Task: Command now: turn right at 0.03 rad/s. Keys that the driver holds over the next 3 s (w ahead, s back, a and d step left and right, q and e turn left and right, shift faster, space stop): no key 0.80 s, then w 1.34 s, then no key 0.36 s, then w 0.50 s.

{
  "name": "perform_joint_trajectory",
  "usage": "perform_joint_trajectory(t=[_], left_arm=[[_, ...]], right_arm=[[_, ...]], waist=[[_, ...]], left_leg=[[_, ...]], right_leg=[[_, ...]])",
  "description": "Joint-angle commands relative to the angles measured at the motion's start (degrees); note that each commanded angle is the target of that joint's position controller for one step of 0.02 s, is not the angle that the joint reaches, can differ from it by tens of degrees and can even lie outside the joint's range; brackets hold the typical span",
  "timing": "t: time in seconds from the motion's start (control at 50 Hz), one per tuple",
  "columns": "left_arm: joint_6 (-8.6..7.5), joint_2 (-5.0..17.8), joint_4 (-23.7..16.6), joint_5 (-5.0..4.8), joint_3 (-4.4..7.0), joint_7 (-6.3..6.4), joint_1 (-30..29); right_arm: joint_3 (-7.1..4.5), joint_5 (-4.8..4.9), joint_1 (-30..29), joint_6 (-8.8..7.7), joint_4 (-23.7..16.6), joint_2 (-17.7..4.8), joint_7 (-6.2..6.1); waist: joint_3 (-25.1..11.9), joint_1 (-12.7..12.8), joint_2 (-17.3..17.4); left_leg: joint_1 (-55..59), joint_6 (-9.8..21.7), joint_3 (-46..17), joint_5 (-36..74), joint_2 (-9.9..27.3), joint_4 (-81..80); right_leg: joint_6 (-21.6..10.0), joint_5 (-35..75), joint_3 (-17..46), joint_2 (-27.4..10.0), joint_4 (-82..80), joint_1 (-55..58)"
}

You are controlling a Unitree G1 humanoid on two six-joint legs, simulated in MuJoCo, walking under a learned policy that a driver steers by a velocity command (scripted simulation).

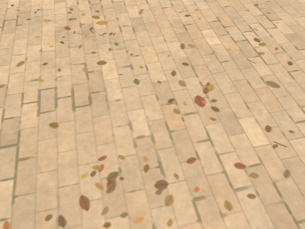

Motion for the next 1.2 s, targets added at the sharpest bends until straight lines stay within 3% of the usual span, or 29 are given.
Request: perform_joint_trajectory(t=[0.02, 0.42, 0.8, 0.84, 0.86, 0.9, 0.92, 0.94, 0.96, 0.98, 1.02, 1.06, 1.08, 1.1, 1.12, 1.14, 1.16, 1.18, 1.2], left_arm=[[-0.74, 4.8, -2.13, -0.19, 0.97, 0.46, -1.19], [-0.81, 5.37, 7.78, -0.56, 0.81, 1.88, 1.02], [-1.09, 4.8, 12.22, -0.5, -0.01, 2.07, 2.57], [-0.83, 5.94, 12.6, -1.08, 0.51, 2.34, 3.74], [-0.79, 7.07, 12.45, -1.6, 0.97, 2.45, 4.61], [-1.6, 10.27, 12.64, -2.32, 1.85, 2.42, 9.62], [-2.53, 12.0, 12.57, -2.51, 2.29, 2.37, 10.7], [-3.65, 11.89, 12.16, -1.94, 2.22, 2.46, 10.62], [-4.65, 11.2, 11.68, -1.39, 2.02, 2.47, 9.97], [-5.31, 10.68, 11.13, -1.55, 1.87, 2.48, 8.43], [-5.1, 10.07, 10.12, -2.35, 1.69, 2.66, 5.36], [-3.96, 10.85, 9.73, -2.39, 1.89, 2.32, 2.52], [-3.98, 9.52, 9.68, -1.63, 1.38, 2.17, 2.84], [-4.6, 7.25, 8.89, -1.22, 0.47, 1.91, 1.14], [-5.69, 2.07, 6.64, -0.87, -0.78, 1.67, 0.42], [-7.13, 4.02, 5.38, -3.05, -0.23, 1.44, 1.3], [-7.94, 5.77, 4.8, -4.56, 0.0, 1.38, -1.1], [-8.21, 6.6, 4.74, -3.82, -0.07, 1.53, -2.2], [-7.96, 6.69, 5.89, -2.47, 0.19, 1.77, -0.91]], right_arm=[[-1.26, 0.11, -0.36, -0.62, -2.43, -5.94, -0.44], [-1.12, 0.45, 0.95, -0.09, 4.32, -4.92, -1.72], [-0.79, 0.54, 3.75, -0.07, 8.72, -4.46, -2.38], [-0.95, 1.05, 4.81, 0.1, 9.32, -4.2, -2.59], [-0.95, 1.42, 4.09, 0.04, 8.81, -3.89, -2.72], [-0.59, 1.94, 0.09, -1.1, 6.12, -2.4, -2.73], [-0.34, 2.66, -2.78, -2.15, 4.39, -1.8, -2.51], [-0.5, 3.21, -4.79, -3.27, 2.99, -2.33, -2.2], [-0.7, 3.38, -5.26, -4.25, 2.27, -2.8, -1.84], [-0.93, 3.44, -4.23, -4.99, 2.06, -3.36, -1.39], [-1.27, 2.64, -1.85, -5.81, 2.79, -4.12, -0.4], [-1.66, 2.4, 7.73, -5.77, 7.39, -2.29, 0.34], [-2.43, 2.18, 14.17, -5.32, 10.33, -2.82, 0.37], [-3.0, 2.01, 20.94, -5.29, 11.77, -3.89, 0.34], [-3.71, 1.2, 26.04, -5.7, 11.54, -10.43, 0.32], [-2.32, -0.09, 24.73, -6.54, 11.13, -8.99, 1.32], [-1.65, 0.34, 18.9, -7.22, 9.99, -7.99, 1.46], [-0.99, 0.6, 13.99, -7.61, 8.2, -6.58, 1.62], [-0.37, 0.33, 9.29, -7.62, 6.87, -6.08, 1.87]], waist=[[-2.43, -0.15, -0.26], [0.53, 0.09, -0.52], [2.65, 0.32, -0.66], [1.88, 0.62, -2.24], [2.95, 1.25, -3.75], [7.74, 3.84, -9.44], [10.91, 4.69, -11.87], [12.56, 4.94, -11.79], [12.38, 4.67, -11.17], [11.08, 3.48, -10.39], [6.62, 1.77, -9.07], [2.1, -3.2, -7.34], [0.55, -5.55, -4.64], [-0.85, -9.02, 2.24], [-2.76, -8.68, 21.7], [-2.74, -5.99, 19.59], [4.51, -3.77, 11.3], [6.18, -2.69, 5.19], [5.47, -0.51, 1.92]], left_leg=[[1.65, 1.26, -0.71, 18.52, 1.02, -3.43], [3.92, 0.75, 0.85, 16.75, -0.37, -6.2], [3.25, 0.32, 1.21, 13.39, -0.86, -7.77], [1.69, 1.0, 4.15, 0.23, -3.5, -4.45], [-1.21, 1.88, 5.52, -8.03, -4.83, -1.13], [-12.0, 2.83, 6.73, -12.76, -5.47, 9.48], [-16.15, 3.87, 3.91, -11.08, -3.46, 15.44], [-21.32, 5.07, 0.49, -12.93, -1.42, 20.63], [-26.06, 6.13, -1.83, -14.43, 0.35, 23.76], [-28.26, 7.17, -3.57, -14.14, 2.07, 22.51], [-19.39, 7.76, -0.9, -9.9, 1.95, 11.45], [4.4, 6.1, 7.35, 4.46, -4.26, 2.49], [12.81, 4.8, 10.31, 5.39, -7.48, 2.59], [18.88, 6.04, 3.81, 2.66, -4.0, -1.09], [22.57, 13.93, -27.99, -4.1, 13.25, -15.82], [21.27, 21.48, -49.2, -16.99, 20.6, -25.48], [18.64, 21.25, -45.96, -19.5, 21.44, -24.69], [15.55, 18.61, -36.78, -13.87, 18.56, -22.75], [11.02, 15.73, -28.32, -5.17, 15.33, -22.14]], right_leg=[[-1.21, 20.68, 3.29, -3.67, -3.97, 1.21], [0.13, 19.84, 2.06, -3.78, -6.53, 2.93], [0.74, 15.24, 1.41, -3.44, -8.8, 1.86], [-0.84, -0.48, 1.54, -2.75, -9.21, 1.64], [-2.71, -14.65, 3.63, -3.73, -10.43, 0.08], [-8.95, -33.92, 17.75, -12.42, -18.19, -1.03], [-12.88, -36.33, 27.53, -18.03, -22.08, -3.13], [-15.1, -32.64, 32.94, -21.43, -23.78, -2.49], [-15.71, -27.48, 34.49, -22.96, -23.4, 0.56], [-14.65, -22.67, 33.08, -22.96, -21.4, 3.19], [-10.41, -12.88, 21.81, -18.33, -18.86, 1.86], [-6.91, -8.24, 10.06, -11.72, -13.32, -11.33], [-5.76, -6.74, 6.22, -8.89, -7.77, -16.23], [-3.37, 1.93, 1.47, -5.71, 7.47, -20.9], [0.2, -9.01, -3.41, 0.66, 32.32, -32.63], [-1.14, -13.49, 3.84, 1.09, 41.46, -39.16], [-2.76, -8.34, 4.52, -3.22, 45.33, -46.21], [-3.82, -0.96, 4.03, -5.93, 43.44, -45.73], [-4.0, 5.45, 3.93, -8.0, 39.03, -40.57]])
Next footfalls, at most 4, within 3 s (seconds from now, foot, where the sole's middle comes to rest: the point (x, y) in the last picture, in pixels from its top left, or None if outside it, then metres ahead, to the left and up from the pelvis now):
1.10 left None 0.09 0.16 -0.77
1.60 right None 0.46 -0.03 -0.77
2.12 left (110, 182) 0.73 0.23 -0.77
2.56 right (154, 162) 0.84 0.02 -0.77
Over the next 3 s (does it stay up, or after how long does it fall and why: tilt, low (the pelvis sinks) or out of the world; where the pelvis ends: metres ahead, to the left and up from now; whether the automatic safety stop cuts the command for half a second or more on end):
stays up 0.85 0.19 0.00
